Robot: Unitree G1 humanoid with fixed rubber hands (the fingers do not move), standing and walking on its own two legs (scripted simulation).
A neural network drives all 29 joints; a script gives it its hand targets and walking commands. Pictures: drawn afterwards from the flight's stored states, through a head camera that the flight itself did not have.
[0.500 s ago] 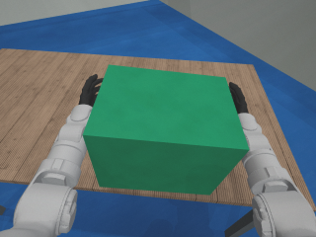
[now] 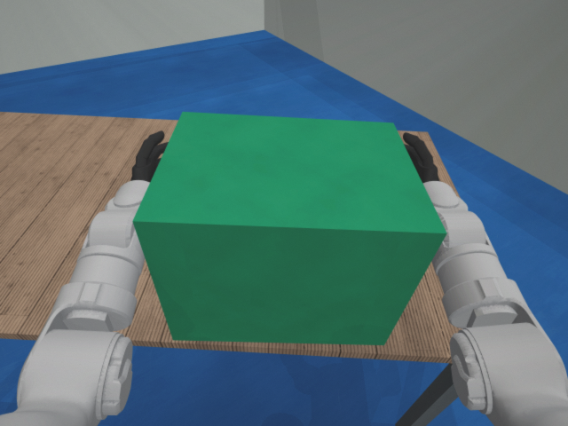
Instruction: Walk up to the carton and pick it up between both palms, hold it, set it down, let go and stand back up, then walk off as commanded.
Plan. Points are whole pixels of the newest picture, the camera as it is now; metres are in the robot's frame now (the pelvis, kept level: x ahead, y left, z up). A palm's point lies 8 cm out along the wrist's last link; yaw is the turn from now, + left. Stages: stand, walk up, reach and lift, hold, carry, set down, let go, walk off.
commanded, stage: reach and lift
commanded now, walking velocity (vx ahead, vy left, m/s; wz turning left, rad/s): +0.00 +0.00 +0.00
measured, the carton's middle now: (284, 230) +0.37 +0.03 +0.12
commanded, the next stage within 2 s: hold in 1.02 s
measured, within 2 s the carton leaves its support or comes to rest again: neither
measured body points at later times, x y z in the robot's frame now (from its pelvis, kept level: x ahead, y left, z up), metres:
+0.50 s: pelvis +0.00 +0.00 +0.00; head +0.00 +0.00 +0.45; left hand +0.42 +0.23 +0.18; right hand +0.45 -0.16 +0.18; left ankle +0.06 +0.14 -0.73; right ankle +0.06 -0.12 -0.73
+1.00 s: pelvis +0.01 +0.00 +0.00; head -0.01 +0.00 +0.45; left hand +0.42 +0.22 +0.19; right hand +0.44 -0.17 +0.20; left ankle +0.06 +0.14 -0.73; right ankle +0.06 -0.12 -0.73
